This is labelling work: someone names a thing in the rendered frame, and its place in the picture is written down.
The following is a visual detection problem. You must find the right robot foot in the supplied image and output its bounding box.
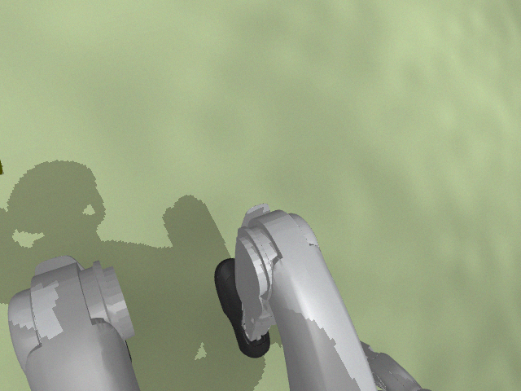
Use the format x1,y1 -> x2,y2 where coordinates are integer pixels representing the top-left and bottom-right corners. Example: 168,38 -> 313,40
214,258 -> 270,358

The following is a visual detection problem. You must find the right robot hand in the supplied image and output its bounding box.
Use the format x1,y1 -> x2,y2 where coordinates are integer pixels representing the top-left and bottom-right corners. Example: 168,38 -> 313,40
360,341 -> 422,391

